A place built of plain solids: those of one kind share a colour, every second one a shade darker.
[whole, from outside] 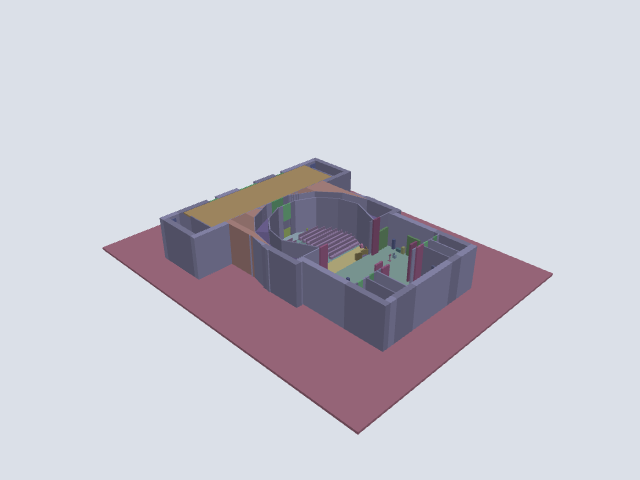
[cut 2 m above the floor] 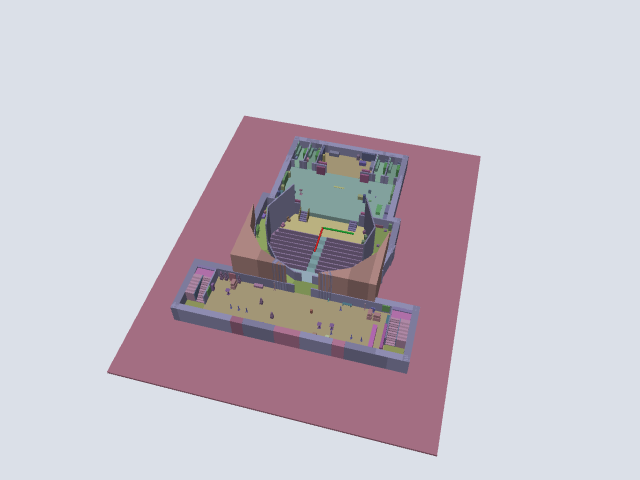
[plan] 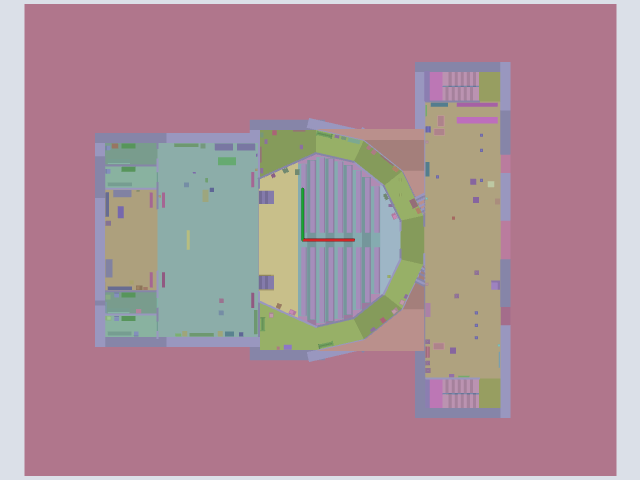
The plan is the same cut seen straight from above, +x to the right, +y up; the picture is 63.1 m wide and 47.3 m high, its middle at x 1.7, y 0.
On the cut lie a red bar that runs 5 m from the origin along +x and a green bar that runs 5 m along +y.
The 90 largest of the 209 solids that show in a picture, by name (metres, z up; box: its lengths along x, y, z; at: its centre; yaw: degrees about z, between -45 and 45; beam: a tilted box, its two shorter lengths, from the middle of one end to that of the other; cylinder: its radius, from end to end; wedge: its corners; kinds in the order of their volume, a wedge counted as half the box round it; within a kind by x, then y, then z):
{
 "wall_1": {"box": [1.0, 4.1, 7.52], "at": [-19.97, -8.5, 2.44]},
 "wall_2": {"box": [1.0, 4.1, 7.52], "at": [-19.97, -6.2, 2.44]},
 "wall_3": {"box": [1.0, 11.9, 7.52], "at": [-19.97, 0.0, 2.44]},
 "wall_4": {"box": [1.0, 4.1, 7.52], "at": [-19.97, 6.2, 2.44]},
 "wall_5": {"box": [1.0, 4.1, 7.52], "at": [-19.97, 8.5, 2.44]},
 "wall_6": {"box": [7.05, 1.0, 7.52], "at": [-16.95, -10.05, 2.44]},
 "wall_7": {"box": [5.45, 0.2, 7.52], "at": [-16.95, -7.35, 2.44]},
 "wall_8": {"box": [5.45, 0.2, 7.52], "at": [-16.95, -5.05, 2.44]},
 "wall_9": {"box": [5.45, 0.2, 7.52], "at": [-16.95, 5.05, 2.44]},
 "wall_10": {"box": [5.45, 0.2, 7.52], "at": [-16.95, 7.35, 2.44]},
 "wall_11": {"box": [7.05, 1.0, 7.52], "at": [-16.95, 10.05, 2.44]},
 "wall_12": {"box": [11.0, 1.0, 7.52], "at": [-9.72, -10.05, 2.44]},
 "wall_13": {"box": [11.0, 1.0, 7.52], "at": [-9.72, 10.05, 2.44]},
 "wall_14": {"box": [1.0, 2.21, 7.52], "at": [-4.72, -10.75, 2.44]},
 "wall_15": {"box": [1.0, 2.21, 7.52], "at": [-4.72, 10.75, 2.44]},
 "wall_16": {"wedge": [[-4.46, -6.1, -1.32], [-4.46, -6.1, 6.2], [-4.38, -5.92, -1.32], [-4.38, -5.92, 6.2], [1.35, -8.68, -1.32], [1.35, -8.68, 6.2], [1.43, -8.5, -1.32], [1.43, -8.5, 6.2]]},
 "wall_17": {"wedge": [[-4.46, 6.1, -1.32], [-4.46, 6.1, 6.2], [-4.38, 5.92, -1.32], [-4.38, 5.92, 6.2], [1.35, 8.68, -1.32], [1.35, 8.68, 6.2], [1.43, 8.5, -1.32], [1.43, 8.5, 6.2]]},
 "wall_18": {"box": [0.2, 4.7, 7.52], "at": [-4.32, -7.4, 2.44]},
 "wall_19": {"box": [0.2, 4.7, 7.52], "at": [-4.32, 7.4, 2.44]},
 "wall_20": {"box": [7.42, 1.0, 7.52], "at": [-1.51, -11.35, 2.44]},
 "wall_21": {"box": [7.42, 1.0, 7.52], "at": [-1.51, 11.35, 2.44]},
 "wall_22": {"wedge": [[1.18, -8.48, -1.32], [1.18, -8.48, 6.2], [1.22, -8.67, -1.32], [1.22, -8.67, 6.2], [5.08, -7.58, -1.32], [5.08, -7.58, 6.2], [5.13, -7.78, -1.32], [5.13, -7.78, 6.2]]},
 "wall_23": {"wedge": [[1.18, 8.48, -1.32], [1.18, 8.48, 6.2], [1.22, 8.67, -1.32], [1.22, 8.67, 6.2], [5.08, 7.58, -1.32], [5.08, 7.58, 6.2], [5.13, 7.78, -1.32], [5.13, 7.78, 6.2]]},
 "wall_24": {"box": [6.68, 1.0, 7.52], "at": [3.76, -10.8, 2.44], "yaw": 12.9},
 "wall_25": {"box": [6.68, 1.0, 7.52], "at": [3.76, 10.8, 2.44], "yaw": -12.9},
 "wall_26": {"box": [4.01, 0.2, 7.52], "at": [6.49, -6.52, 2.44], "yaw": 38.6},
 "wall_27": {"box": [6.68, 1.0, 7.52], "at": [8.2, -8.66, 2.44], "yaw": 38.6},
 "wall_28": {"box": [6.68, 1.0, 7.52], "at": [8.2, 8.66, 2.44], "yaw": -38.6},
 "wall_29": {"box": [0.2, 4.01, 7.52], "at": [8.81, -3.62, 2.44], "yaw": -25.7},
 "wall_30": {"box": [0.2, 4.01, 7.52], "at": [8.81, 3.62, 2.44], "yaw": 25.7},
 "wall_31": {"box": [1.0, 3.79, 7.52], "at": [10.65, -6.11, 2.44], "yaw": -25.7},
 "wall_32": {"box": [1.0, 3.79, 7.52], "at": [10.65, 6.11, 2.44], "yaw": 25.7},
 "wall_33": {"box": [1.0, 4.8, 7.52], "at": [11.57, -15.15, 2.44]},
 "wall_34": {"box": [1.0, 10.14, 7.52], "at": [11.57, -9.48, 2.44]},
 "wall_35": {"box": [1.0, 10.14, 7.52], "at": [11.57, 9.48, 2.44]},
 "wall_36": {"box": [1.0, 4.8, 7.52], "at": [11.57, 15.15, 2.44]},
 "wall_37": {"box": [5.6, 0.2, 7.52], "at": [14.67, -13.65, 2.44]},
 "wall_38": {"box": [5.6, 0.2, 7.52], "at": [14.67, 13.65, 2.44]},
 "wall_39": {"box": [9.4, 1.0, 7.52], "at": [15.77, -17.05, 2.44]},
 "wall_40": {"box": [9.4, 1.0, 7.52], "at": [15.77, 17.05, 2.44]},
 "wall_41": {"box": [1.0, 4.8, 7.52], "at": [19.97, -15.15, 2.44]},
 "wall_42": {"box": [1.0, 6.14, 7.52], "at": [19.97, -11.48, 2.44]},
 "wall_43": {"box": [1.0, 4.71, 7.52], "at": [19.97, -4.25, 2.44]},
 "wall_44": {"box": [1.0, 4.71, 7.52], "at": [19.97, 4.25, 2.44]},
 "wall_45": {"box": [1.0, 6.14, 7.52], "at": [19.97, 11.48, 2.44]},
 "wall_46": {"box": [1.0, 4.8, 7.52], "at": [19.97, 15.15, 2.44]},
 "ground_under_all_1": {"box": [58.35, 46.51, 0.4], "at": [1.75, 0.0, -1.47]},
 "floor_stage_1": {"box": [10.0, 19.3, 1.55], "at": [-9.32, 0.0, -0.55]},
 "wall_mass_1": {"wedge": [[1.3, -10.95, -1.32], [1.3, -10.95, 6.2], [6.05, -9.87, -1.32], [6.05, -9.87, 6.2], [11.97, -10.95, -1.32], [11.97, -10.95, 6.2], [11.97, -9.87, -1.32], [11.97, -9.87, 6.2]]},
 "wall_mass_2": {"wedge": [[1.3, 10.95, -1.32], [1.3, 10.95, 6.2], [6.05, 9.87, -1.32], [6.05, 9.87, 6.2], [11.97, 9.87, -1.32], [11.97, 9.87, 6.2], [11.97, 10.95, -1.32], [11.97, 10.95, 6.2]]},
 "wall_mass_3": {"wedge": [[6.05, -9.87, -1.32], [6.05, -9.87, 6.2], [9.86, -6.83, -1.32], [9.86, -6.83, 6.2], [11.97, -9.87, -1.32], [11.97, -9.87, 6.2], [11.97, -6.83, -1.32], [11.97, -6.83, 6.2]]},
 "wall_mass_4": {"wedge": [[6.05, 9.87, -1.32], [6.05, 9.87, 6.2], [9.86, 6.83, -1.32], [9.86, 6.83, 6.2], [11.97, 6.83, -1.32], [11.97, 6.83, 6.2], [11.97, 9.87, -1.32], [11.97, 9.87, 6.2]]},
 "wall_mass_5": {"wedge": [[9.86, -6.83, -1.32], [9.86, -6.83, 6.2], [11.97, -6.83, -1.32], [11.97, -6.83, 6.2], [11.97, -2.44, -1.32], [11.97, -2.44, -1.32], [11.97, -2.44, 6.2], [11.97, -2.44, 6.2]]},
 "wall_mass_6": {"wedge": [[9.86, 6.83, -1.32], [9.86, 6.83, 6.2], [11.97, 2.44, -1.32], [11.97, 2.44, -1.32], [11.97, 2.44, 6.2], [11.97, 2.44, 6.2], [11.97, 6.83, -1.32], [11.97, 6.83, 6.2]]},
 "floor_grand_foyer_1": {"box": [7.6, 27.3, 1.32], "at": [15.77, 0.0, -0.66]},
 "floor_ring_corridor_1": {"wedge": [[-4.33, -10.95, -1.32], [-4.33, -10.95, 0.0], [-4.33, -6.04, -1.32], [-4.33, -6.04, 0.0], [1.3, -10.95, -1.32], [1.3, -10.95, 0.0], [1.3, -8.55, -1.32], [1.3, -8.55, 0.0]]},
 "floor_ring_corridor_2": {"wedge": [[-4.33, 6.04, -1.32], [-4.33, 6.04, 0.0], [-4.33, 10.95, -1.32], [-4.33, 10.95, 0.0], [1.3, 8.55, -1.32], [1.3, 8.55, 0.0], [1.3, 10.95, -1.32], [1.3, 10.95, 0.0]]},
 "floor_ring_corridor_3": {"wedge": [[1.29, -10.95, -1.32], [1.29, -10.95, 0.0], [1.29, -8.55, -1.32], [1.29, -8.55, 0.0], [5.01, -7.7, -1.32], [5.01, -7.7, 0.0], [6.05, -9.87, -1.32], [6.05, -9.87, 0.0]]},
 "floor_ring_corridor_4": {"wedge": [[1.29, 8.55, -1.32], [1.29, 8.55, 0.0], [1.29, 10.95, -1.32], [1.29, 10.95, 0.0], [5.01, 7.7, -1.32], [5.01, 7.7, 0.0], [6.05, 9.87, -1.32], [6.05, 9.87, 0.0]]},
 "floor_ring_corridor_5": {"wedge": [[5.0, -7.7, -1.32], [5.0, -7.7, 0.0], [6.05, -9.87, -1.32], [6.05, -9.87, 0.0], [7.98, -5.33, -1.32], [7.98, -5.33, 0.0], [9.86, -6.83, -1.32], [9.86, -6.83, 0.0]]},
 "floor_ring_corridor_6": {"wedge": [[5.0, 7.7, -1.32], [5.0, 7.7, 0.0], [6.05, 9.87, -1.32], [6.05, 9.87, 0.0], [7.98, 5.33, -1.32], [7.98, 5.33, 0.0], [9.86, 6.83, -1.32], [9.86, 6.83, 0.0]]},
 "floor_ring_corridor_7": {"wedge": [[7.98, -5.33, -1.32], [7.98, -5.33, 0.0], [9.63, -1.9, -1.32], [9.63, -1.9, 0.0], [9.86, -6.83, -1.32], [9.86, -6.83, 0.0], [11.98, -2.43, -1.32], [11.98, -2.43, 0.0]]},
 "floor_ring_corridor_8": {"wedge": [[7.98, 5.33, -1.32], [7.98, 5.33, 0.0], [9.63, 1.9, -1.32], [9.63, 1.9, 0.0], [9.86, 6.83, -1.32], [9.86, 6.83, 0.0], [11.98, 2.43, -1.32], [11.98, 2.43, 0.0]]},
 "floor_ring_corridor_9": {"wedge": [[9.63, -1.91, -1.32], [9.63, -1.91, 0.0], [9.63, 1.91, -1.32], [9.63, 1.91, 0.0], [11.97, -2.44, -1.32], [11.97, -2.44, 0.0], [11.97, 2.44, -1.32], [11.97, 2.44, 0.0]]},
 "step_stalls_tier_1": {"box": [0.9, 15.04, 0.6], "at": [-0.02, 0.0, -1.02]},
 "step_stalls_tier_2": {"box": [0.9, 15.77, 0.68], "at": [0.88, 0.0, -0.98]},
 "step_stalls_tier_3": {"box": [0.9, 16.37, 0.76], "at": [1.78, 0.0, -0.94]},
 "step_stalls_tier_4": {"box": [0.9, 16.06, 0.84], "at": [2.68, 0.0, -0.9]},
 "step_stalls_tier_5": {"box": [0.9, 15.55, 0.92], "at": [3.58, 0.0, -0.86]},
 "step_stalls_tier_6": {"box": [0.9, 14.8, 1.0], "at": [4.48, 0.0, -0.82]},
 "step_stalls_tier_7": {"box": [0.9, 13.79, 1.08], "at": [5.38, 0.0, -0.78]},
 "step_stalls_tier_8": {"box": [0.9, 12.44, 1.16], "at": [6.28, 0.0, -0.74]},
 "step_stalls_tier_9": {"box": [0.9, 10.63, 1.24], "at": [7.18, 0.0, -0.7]},
 "floor_rear_stage_1": {"box": [5.25, 10.1, 1.55], "at": [-16.95, 0.0, -0.55]},
 "floor_dressing_1": {"box": [5.25, 2.3, 1.55], "at": [-16.95, -8.5, -0.55]},
 "floor_dressing_2": {"box": [5.25, 2.3, 1.55], "at": [-16.95, -6.2, -0.55]},
 "floor_dressing_3": {"box": [5.25, 2.3, 1.55], "at": [-16.95, 6.2, -0.55]},
 "floor_dressing_4": {"box": [5.25, 2.3, 1.55], "at": [-16.95, 8.5, -0.55]},
 "ceil_grand_foyer_1": {"box": [7.6, 27.3, 0.3], "at": [15.77, 0.0, 5.95]},
 "floor_tier_stair_1": {"box": [7.6, 3.0, 1.32], "at": [15.77, -15.15, -0.66]},
 "floor_tier_stair_2": {"box": [7.6, 3.0, 1.32], "at": [15.77, 15.15, -0.66]},
 "floor_aud_front_1": {"box": [3.86, 17.1, 0.6], "at": [-2.4, 0.0, -1.02]},
 "door_leaf_1": {"box": [0.97, 1.8, 4.59], "at": [19.99, -7.51, 0.97]},
 "door_leaf_2": {"box": [0.97, 3.8, 4.59], "at": [19.99, 0.0, 0.97]},
 "door_leaf_3": {"box": [0.97, 1.8, 4.59], "at": [19.99, 7.51, 0.97]},
 "landing_tier_stair_half_1": {"box": [1.25, 2.8, 3.12], "at": [13.15, -15.15, 0.24]},
 "landing_tier_stair_half_2": {"box": [1.25, 2.8, 3.12], "at": [13.15, 15.15, 0.24]},
 "wall_tier_stair_fill_1": {"box": [0.55, 3.0, 5.92], "at": [12.25, -15.15, 1.64]},
 "wall_tier_stair_fill_2": {"box": [0.55, 3.0, 5.92], "at": [12.25, 15.15, 1.64]},
 "floor_aud_rear_1": {"wedge": [[7.63, -5.63, -1.32], [7.63, -5.63, 0.0], [7.63, 5.63, -1.32], [7.63, 5.63, 0.0], [7.98, -5.35, -1.32], [7.98, -5.35, 0.0], [7.98, 5.35, -1.32], [7.98, 5.35, 0.0], [9.64, -1.91, -1.32], [9.64, -1.91, 0.0], [9.64, 1.91, -1.32], [9.64, 1.91, 0.0]]}
}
